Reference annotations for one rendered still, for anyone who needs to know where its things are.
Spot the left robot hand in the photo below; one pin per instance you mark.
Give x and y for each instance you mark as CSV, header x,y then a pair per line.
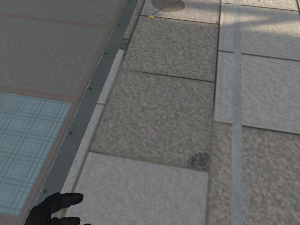
x,y
41,214

